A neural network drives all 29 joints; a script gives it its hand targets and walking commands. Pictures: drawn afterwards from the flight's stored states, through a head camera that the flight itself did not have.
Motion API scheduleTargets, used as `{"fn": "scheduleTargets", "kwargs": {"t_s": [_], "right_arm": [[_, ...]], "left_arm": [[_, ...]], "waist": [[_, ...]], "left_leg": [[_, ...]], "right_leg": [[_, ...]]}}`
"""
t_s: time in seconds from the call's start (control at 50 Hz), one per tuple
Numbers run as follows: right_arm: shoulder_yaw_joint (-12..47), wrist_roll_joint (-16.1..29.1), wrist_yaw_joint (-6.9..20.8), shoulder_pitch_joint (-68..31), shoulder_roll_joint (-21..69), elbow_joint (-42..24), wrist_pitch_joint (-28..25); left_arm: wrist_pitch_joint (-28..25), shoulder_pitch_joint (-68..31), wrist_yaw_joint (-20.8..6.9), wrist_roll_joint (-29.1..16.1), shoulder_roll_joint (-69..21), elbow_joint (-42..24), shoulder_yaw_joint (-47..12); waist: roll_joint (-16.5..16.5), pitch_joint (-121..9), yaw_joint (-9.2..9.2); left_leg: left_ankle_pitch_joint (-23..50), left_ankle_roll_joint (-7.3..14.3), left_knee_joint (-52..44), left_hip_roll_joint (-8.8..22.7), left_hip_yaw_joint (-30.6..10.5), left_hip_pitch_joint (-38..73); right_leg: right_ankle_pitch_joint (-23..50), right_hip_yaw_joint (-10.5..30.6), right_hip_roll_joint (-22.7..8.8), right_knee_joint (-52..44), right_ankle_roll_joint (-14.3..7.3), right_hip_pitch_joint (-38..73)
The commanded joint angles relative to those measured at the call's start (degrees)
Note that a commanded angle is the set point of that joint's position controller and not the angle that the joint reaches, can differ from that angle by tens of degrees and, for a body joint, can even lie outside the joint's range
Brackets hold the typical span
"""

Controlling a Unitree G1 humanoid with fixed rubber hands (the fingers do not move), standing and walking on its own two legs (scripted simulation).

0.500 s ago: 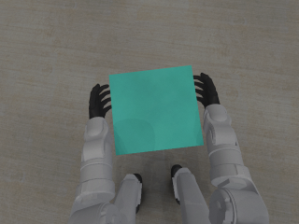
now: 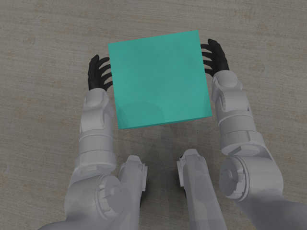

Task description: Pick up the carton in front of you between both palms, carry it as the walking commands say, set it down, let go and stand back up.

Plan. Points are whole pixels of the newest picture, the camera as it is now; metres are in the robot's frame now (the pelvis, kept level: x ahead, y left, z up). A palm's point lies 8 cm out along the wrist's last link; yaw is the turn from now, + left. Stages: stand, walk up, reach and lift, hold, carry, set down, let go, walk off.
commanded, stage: set down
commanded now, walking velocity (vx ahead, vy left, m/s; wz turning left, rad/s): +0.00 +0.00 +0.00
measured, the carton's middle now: (159, 90) +0.47 -0.02 -0.18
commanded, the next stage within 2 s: none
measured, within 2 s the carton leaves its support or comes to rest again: rests again in 1.02 s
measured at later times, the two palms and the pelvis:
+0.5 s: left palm (118, 95) +0.48 +0.11 -0.24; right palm (207, 79) +0.51 -0.18 -0.25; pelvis -0.02 +0.00 -0.11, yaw +2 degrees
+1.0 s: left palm (122, 99) +0.49 +0.12 -0.32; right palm (202, 82) +0.52 -0.18 -0.32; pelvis -0.02 +0.00 -0.16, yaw +3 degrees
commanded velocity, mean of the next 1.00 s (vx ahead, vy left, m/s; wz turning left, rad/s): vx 0.00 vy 0.00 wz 0.00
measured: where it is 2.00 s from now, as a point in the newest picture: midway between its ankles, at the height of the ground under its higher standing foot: (163, 191)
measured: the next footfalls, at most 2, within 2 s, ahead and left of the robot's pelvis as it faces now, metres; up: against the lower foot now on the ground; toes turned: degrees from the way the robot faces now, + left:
none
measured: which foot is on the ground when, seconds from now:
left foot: down 0.00-1.00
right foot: down 0.00-1.00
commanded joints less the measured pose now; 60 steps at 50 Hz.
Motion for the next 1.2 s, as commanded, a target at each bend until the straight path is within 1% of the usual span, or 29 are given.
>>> {"fn": "scheduleTargets", "kwargs": {"t_s": [0.0,0.14,0.28,0.4,0.58,0.6,0.62,0.64,0.68,0.72,0.78,0.86,0.98,1.08,1.18], "right_arm": [[27.46,7.96,12.4,-29.75,53.23,3.29,-1.66],[27.86,9.9,12.15,-33.41,50.01,4.33,-2.35],[26.66,10.74,12.25,-37.7,45.9,6.84,-3.1],[25.78,11.33,12.32,-41.44,42.22,9.46,-3.75],[27.21,14.06,12.09,-47.93,37.27,11.62,-4.97],[27.79,14.71,12.05,-49.48,37.15,10.75,-5.22],[28.06,15.67,12.17,-51.35,37.23,9.39,-5.61],[28.13,16.42,12.3,-51.88,36.97,9.03,-5.91],[28.8,17.93,12.46,-52.3,36.23,8.17,-6.46],[29.21,19.04,12.43,-51.79,36.23,8.14,-6.79],[28.13,18.76,12.71,-49.28,35.95,10.93,-6.79],[26.09,17.69,13.68,-47.63,35.54,13.86,-6.76],[24.93,17.94,14.66,-49.96,33.67,14.54,-7.49],[24.41,18.07,14.52,-52.04,31.29,15.09,-8.29],[22.26,16.41,14.48,-50.87,28.76,18.35,-8.22]], "left_arm": [[-1.28,-38.71,-13.71,-8.02,-49.77,2.76,-33.73],[-2.24,-42.96,-11.27,-9.5,-47.87,1.88,-34.51],[-3.14,-47.68,-9.25,-9.83,-45.09,2.86,-32.89],[-3.86,-51.56,-8.23,-10.44,-41.98,4.32,-31.39],[-4.91,-57.88,-8.04,-13.69,-37.82,6.1,-31.5],[-5.08,-58.73,-8.05,-14.25,-37.71,5.79,-31.85],[-5.27,-59.43,-8.06,-14.58,-37.76,5.79,-32.28],[-5.39,-59.86,-8.04,-14.86,-38.19,5.94,-32.87],[-5.62,-60.6,-7.91,-16.14,-39.22,5.31,-34.73],[-5.83,-60.59,-7.76,-17.21,-40.17,4.85,-36.59],[-5.82,-59.06,-7.99,-17.08,-40.39,6.38,-36.75],[-5.78,-57.19,-8.42,-15.76,-39.94,8.52,-34.87],[-6.31,-57.57,-8.29,-14.49,-38.14,9.72,-32.75],[-6.94,-58.89,-8.33,-14.54,-36.2,10.51,-31.87],[-6.88,-58.06,-8.84,-13.35,-33.43,13.33,-29.26]], "waist": [[-5.5,-56.3,-1.3],[-5.02,-57.21,-1.92],[-4.96,-55.12,-2.29],[-5.21,-52.94,-2.43],[-5.81,-51.18,-2.36],[-5.89,-51.5,-2.5],[-5.0,-50.66,-2.97],[-3.48,-49.92,-3.14],[-1.45,-50.62,-3.91],[-0.34,-52.3,-4.45],[0.63,-49.17,-5.02],[1.23,-43.32,-5.05],[1.37,-38.52,-4.41],[1.18,-35.6,-4.56],[1.5,-30.12,-4.64]], "left_leg": [[11.75,0.32,-4.71,-4.92,9.26,14.01],[12.05,-0.11,1.44,-5.34,9.8,11.95],[10.65,-0.22,6.85,-5.57,10.27,9.06],[9.66,-0.35,11.65,-5.46,10.85,6.05],[9.89,-0.37,19.13,-4.79,11.68,2.56],[9.7,-0.18,19.82,-4.68,11.62,3.02],[9.66,0.11,20.49,-4.63,11.46,3.55],[11.08,0.06,21.28,-4.77,11.73,3.85],[13.73,-0.05,22.51,-4.72,11.81,4.74],[15.27,-0.22,23.31,-4.57,11.63,5.55],[14.65,-0.31,23.9,-4.53,11.15,4.13],[13.14,-0.18,24.12,-4.68,10.69,2.2],[12.49,0.26,24.64,-4.73,10.15,1.73],[12.02,0.61,25.33,-4.6,9.65,1.33],[8.86,0.86,25.39,-4.58,9.6,-1.34]], "right_leg": [[15.68,-7.5,3.43,-3.69,0.19,43.56],[15.68,-8.11,3.22,2.32,0.39,37.25],[13.9,-8.52,2.83,7.61,0.41,31.1],[12.81,-8.63,2.25,12.24,0.35,27.57],[13.66,-8.11,1.13,19.4,0.11,26.58],[13.29,-8.19,1.09,19.91,0.07,25.7],[13.05,-8.15,1.13,20.2,-0.16,23.28],[14.31,-7.84,1.18,20.94,-0.39,22.61],[17.21,-7.61,1.24,22.49,-0.8,23.74],[19.28,-7.61,1.22,23.6,-1.08,25.26],[18.92,-7.65,1.03,24.37,-1.44,23.51],[16.26,-7.82,0.95,24.82,-1.9,18.44],[13.53,-7.73,0.75,25.76,-2.26,12.98],[12.31,-7.5,0.52,26.49,-2.51,11.15],[9.22,-7.02,0.19,26.48,-2.84,8.94]]}}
